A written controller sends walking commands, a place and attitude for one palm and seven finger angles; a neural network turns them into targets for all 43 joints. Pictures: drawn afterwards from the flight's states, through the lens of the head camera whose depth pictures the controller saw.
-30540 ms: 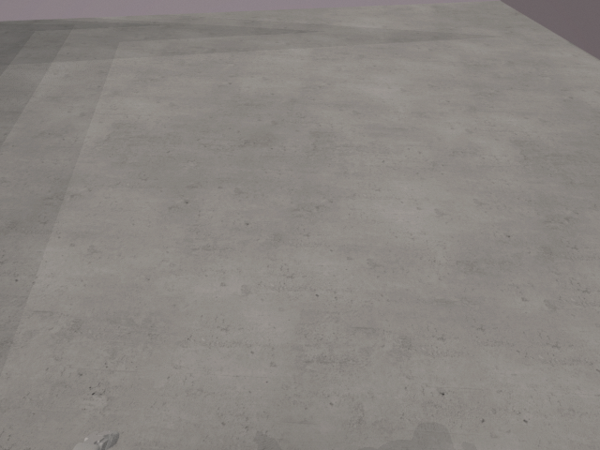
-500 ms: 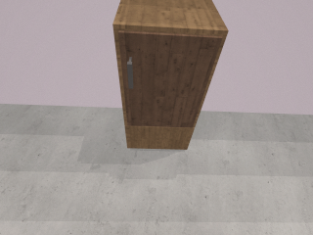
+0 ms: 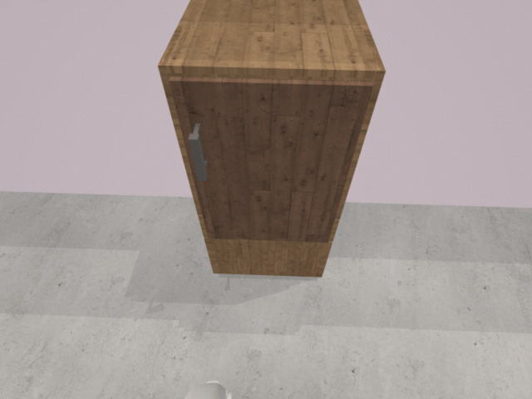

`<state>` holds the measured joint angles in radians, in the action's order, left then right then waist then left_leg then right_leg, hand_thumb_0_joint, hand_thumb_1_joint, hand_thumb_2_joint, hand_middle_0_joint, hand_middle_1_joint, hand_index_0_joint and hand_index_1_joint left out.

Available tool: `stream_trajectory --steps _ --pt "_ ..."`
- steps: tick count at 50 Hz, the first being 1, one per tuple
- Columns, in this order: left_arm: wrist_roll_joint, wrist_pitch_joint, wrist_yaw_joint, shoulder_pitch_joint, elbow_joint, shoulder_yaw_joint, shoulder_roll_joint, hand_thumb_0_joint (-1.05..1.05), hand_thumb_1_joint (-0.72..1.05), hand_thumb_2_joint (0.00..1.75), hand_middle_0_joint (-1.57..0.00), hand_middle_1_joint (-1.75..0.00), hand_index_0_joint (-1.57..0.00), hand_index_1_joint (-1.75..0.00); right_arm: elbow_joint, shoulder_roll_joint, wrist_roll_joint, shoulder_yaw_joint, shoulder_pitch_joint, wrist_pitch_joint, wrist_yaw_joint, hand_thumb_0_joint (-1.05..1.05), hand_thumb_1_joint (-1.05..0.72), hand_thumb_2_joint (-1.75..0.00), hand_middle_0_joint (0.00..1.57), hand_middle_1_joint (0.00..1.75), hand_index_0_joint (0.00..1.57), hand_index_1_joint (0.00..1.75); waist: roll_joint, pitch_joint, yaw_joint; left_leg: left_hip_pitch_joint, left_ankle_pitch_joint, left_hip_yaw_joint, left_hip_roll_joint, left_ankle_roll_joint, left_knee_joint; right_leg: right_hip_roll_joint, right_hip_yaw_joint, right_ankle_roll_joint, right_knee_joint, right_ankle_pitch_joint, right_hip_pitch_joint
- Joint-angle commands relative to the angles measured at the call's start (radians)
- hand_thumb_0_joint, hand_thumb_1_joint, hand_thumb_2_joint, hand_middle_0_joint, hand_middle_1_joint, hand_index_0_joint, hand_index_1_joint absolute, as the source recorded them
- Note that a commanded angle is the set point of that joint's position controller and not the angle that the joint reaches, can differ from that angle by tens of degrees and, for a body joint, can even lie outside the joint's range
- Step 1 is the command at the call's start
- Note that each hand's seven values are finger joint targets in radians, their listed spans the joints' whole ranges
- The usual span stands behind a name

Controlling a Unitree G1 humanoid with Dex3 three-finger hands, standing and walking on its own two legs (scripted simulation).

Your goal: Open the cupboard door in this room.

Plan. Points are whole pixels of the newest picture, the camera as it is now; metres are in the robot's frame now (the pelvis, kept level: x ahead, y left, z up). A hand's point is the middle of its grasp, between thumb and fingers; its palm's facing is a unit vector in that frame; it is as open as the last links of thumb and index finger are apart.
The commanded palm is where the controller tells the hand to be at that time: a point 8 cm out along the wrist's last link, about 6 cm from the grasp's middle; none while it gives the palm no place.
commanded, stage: come to a stop and stand still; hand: left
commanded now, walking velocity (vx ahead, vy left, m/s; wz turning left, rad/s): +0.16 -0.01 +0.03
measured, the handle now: (200, 152) +0.63 +0.20 -0.05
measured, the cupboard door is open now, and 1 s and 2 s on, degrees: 0 0 0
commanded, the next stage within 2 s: look again from close up in 1.44 s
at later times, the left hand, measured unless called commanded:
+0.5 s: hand out of the picture +0.13 +0.20 -0.18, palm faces +0.03 -0.97 -0.25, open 7.4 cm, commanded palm none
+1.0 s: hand out of the picture +0.07 +0.17 -0.17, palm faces +0.02 -0.96 -0.27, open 7.3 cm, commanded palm none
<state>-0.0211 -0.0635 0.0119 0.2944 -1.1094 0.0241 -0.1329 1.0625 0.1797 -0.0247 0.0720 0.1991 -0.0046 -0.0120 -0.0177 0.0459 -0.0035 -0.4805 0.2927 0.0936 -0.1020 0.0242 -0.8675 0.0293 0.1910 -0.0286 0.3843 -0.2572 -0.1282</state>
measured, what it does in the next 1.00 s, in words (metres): steps on the spot: left foot, then right foot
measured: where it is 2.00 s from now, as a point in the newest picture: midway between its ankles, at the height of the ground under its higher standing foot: outside the picture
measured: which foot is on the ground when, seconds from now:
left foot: up 0.00-0.12, down 0.14-0.58, up 0.60-1.00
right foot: down 0.00-0.14, up 0.16-0.56, down 0.58-1.00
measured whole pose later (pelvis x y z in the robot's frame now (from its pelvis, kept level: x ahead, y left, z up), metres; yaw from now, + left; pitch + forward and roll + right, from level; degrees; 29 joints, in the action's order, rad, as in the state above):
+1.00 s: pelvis +0.05 -0.03 +0.00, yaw +0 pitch +1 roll +2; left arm -0.03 0.01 0.03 0.25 -1.00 0.02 -0.20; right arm 0.99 0.23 -0.02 0.05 0.21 0.05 -0.01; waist 0.00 0.07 -0.02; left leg -0.26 0.39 0.00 -0.01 0.02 -0.62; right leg 0.10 0.06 0.01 0.51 -0.21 -0.31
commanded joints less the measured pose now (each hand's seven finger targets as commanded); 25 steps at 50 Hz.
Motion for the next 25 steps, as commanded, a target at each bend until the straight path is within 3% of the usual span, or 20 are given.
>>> stream_trajectory --steps 1,2,3,5,6,7,8,9,10,11,13,17,19,21,25 --pt "-0.002 -0.015 0.007 0.080 0.006 0.034 -0.156 0.00 0.90 0.90 -0.20 -0.30 -0.20 -0.30 -0.060 -0.002 0.006 -0.019 -0.026 -0.027 -0.008 0.00 -0.90 -0.90 0.20 0.30 0.20 0.30 0.132 0.023 -0.023 0.028 -0.017 0.013 0.008 0.000 0.172 0.262 -0.161 -0.115 -0.138 0.308 0.027" --pt "-0.001 -0.011 0.007 0.088 -0.002 0.034 -0.156 0.00 0.90 0.90 -0.20 -0.30 -0.20 -0.30 -0.062 -0.002 0.006 -0.021 -0.037 -0.030 -0.007 0.00 -0.90 -0.90 0.20 0.30 0.20 0.30 0.135 0.017 -0.027 0.062 -0.026 0.024 0.019 -0.003 0.212 0.255 -0.155 -0.106 -0.118 0.321 0.031" --pt "-0.001 -0.007 0.007 0.083 -0.007 0.033 -0.152 0.00 0.90 0.90 -0.20 -0.30 -0.20 -0.30 -0.057 0.001 0.006 -0.023 -0.023 -0.034 -0.004 0.00 -0.90 -0.90 0.20 0.30 0.20 0.30 0.136 0.016 -0.015 0.110 -0.052 0.032 0.027 -0.010 0.253 0.249 -0.148 -0.097 -0.097 0.311 0.021" --pt "0.008 0.000 0.010 0.073 -0.007 0.029 -0.133 0.00 0.90 0.90 -0.20 -0.30 -0.20 -0.30 -0.024 0.028 0.001 -0.022 0.062 -0.049 0.005 0.00 -0.90 -0.90 0.20 0.30 0.20 0.30 0.069 -0.019 0.030 0.314 -0.168 0.042 0.044 -0.019 0.408 0.192 -0.105 -0.055 0.049 0.356 -0.039" --pt "0.010 0.005 0.010 0.093 -0.003 0.019 -0.099 0.00 0.90 0.90 -0.20 -0.30 -0.20 -0.30 -0.001 0.083 -0.002 -0.015 0.143 -0.058 0.016 0.00 -0.90 -0.90 0.20 0.30 0.20 0.30 -0.051 -0.089 0.052 0.501 -0.438 -0.073 -0.062 -0.055 0.429 0.127 -0.065 -0.003 0.215 0.289 -0.140" --pt "0.018 0.009 0.014 0.130 -0.002 0.007 -0.053 0.00 0.90 0.90 -0.20 -0.30 -0.20 -0.30 0.015 0.150 0.000 -0.006 0.197 -0.054 0.030 0.00 -0.90 -0.90 0.20 0.30 0.20 0.30 -0.206 -0.162 0.054 0.622 -0.813 -0.262 -0.252 -0.154 0.415 0.047 -0.040 0.045 0.348 -0.059 -0.251" --pt "0.021 0.025 0.026 0.127 -0.009 -0.003 -0.053 0.00 0.90 0.90 -0.20 -0.30 -0.20 -0.30 0.018 0.151 0.012 -0.012 0.162 -0.040 0.046 0.00 -0.90 -0.90 0.20 0.30 0.20 0.30 -0.287 -0.168 0.037 0.533 -0.975 -0.285 -0.317 -0.202 0.481 0.049 -0.111 0.066 0.462 -0.379 -0.212" --pt "0.020 0.039 0.031 0.111 -0.019 -0.001 -0.064 0.00 0.90 0.90 -0.20 -0.30 -0.20 -0.30 0.013 0.136 0.013 -0.021 0.107 -0.036 0.058 0.00 -0.90 -0.90 0.20 0.30 0.20 0.30 -0.226 -0.125 0.023 0.467 -0.983 -0.263 -0.307 -0.217 0.497 0.069 -0.159 0.068 0.492 -0.378 -0.208" --pt "0.015 0.047 0.032 0.094 -0.025 0.001 -0.068 0.00 0.90 0.90 -0.20 -0.30 -0.20 -0.30 0.007 0.127 0.012 -0.022 0.061 -0.032 0.062 0.00 -0.90 -0.90 0.20 0.30 0.20 0.30 -0.186 -0.063 0.012 0.422 -0.975 -0.227 -0.280 -0.215 0.499 0.081 -0.170 0.070 0.488 -0.342 -0.221" --pt "0.012 0.055 0.030 0.082 -0.028 0.003 -0.071 0.00 0.90 0.90 -0.20 -0.30 -0.20 -0.30 0.007 0.112 0.012 -0.021 0.039 -0.028 0.065 0.00 -0.90 -0.90 0.20 0.30 0.20 0.30 -0.150 -0.045 0.011 0.417 -0.977 -0.195 -0.256 -0.203 0.497 0.086 -0.174 0.071 0.474 -0.302 -0.229" --pt "0.010 0.072 0.025 0.071 -0.012 0.014 -0.091 0.00 0.90 0.90 -0.20 -0.30 -0.20 -0.30 -0.001 0.126 0.016 -0.008 0.024 -0.018 0.069 0.00 -0.90 -0.90 0.20 0.30 0.20 0.30 -0.080 -0.057 0.011 0.424 -0.942 -0.168 -0.255 -0.199 0.505 0.075 -0.168 0.072 0.503 -0.250 -0.249" --pt "-0.002 0.106 0.020 0.045 0.054 0.047 -0.102 0.00 0.90 0.90 -0.20 -0.30 -0.20 -0.30 -0.036 0.147 0.008 0.024 0.007 0.001 0.068 0.00 -0.90 -0.90 0.20 0.30 0.20 0.30 -0.062 -0.106 0.007 0.401 -0.808 -0.120 -0.271 -0.212 0.504 0.048 -0.195 0.081 0.704 -0.203 -0.337" --pt "-0.001 0.112 0.016 0.028 0.080 0.054 -0.101 0.00 0.90 0.90 -0.20 -0.30 -0.20 -0.30 -0.057 0.145 0.005 0.026 -0.027 0.001 0.062 0.00 -0.90 -0.90 0.20 0.30 0.20 0.30 -0.101 -0.097 -0.002 0.347 -0.723 -0.102 -0.257 -0.206 0.509 0.046 -0.201 0.083 0.709 -0.181 -0.337" --pt "0.000 0.115 0.013 0.010 0.103 0.054 -0.096 0.00 0.90 0.90 -0.20 -0.30 -0.20 -0.30 -0.069 0.143 0.001 0.028 -0.053 0.005 0.054 0.00 -0.90 -0.90 0.20 0.30 0.20 0.30 -0.143 -0.081 -0.007 0.306 -0.610 -0.077 -0.229 -0.192 0.515 0.041 -0.186 0.080 0.652 -0.168 -0.313" --pt "0.002 0.092 0.011 0.003 0.121 0.037 -0.094 0.00 0.90 0.90 -0.20 -0.30 -0.20 -0.30 -0.077 0.152 -0.004 0.032 -0.069 0.013 0.036 0.00 -0.90 -0.90 0.20 0.30 0.20 0.30 -0.193 -0.095 -0.010 0.286 -0.435 -0.087 -0.191 -0.162 0.482 0.031 -0.116 0.064 0.336 -0.145 -0.180"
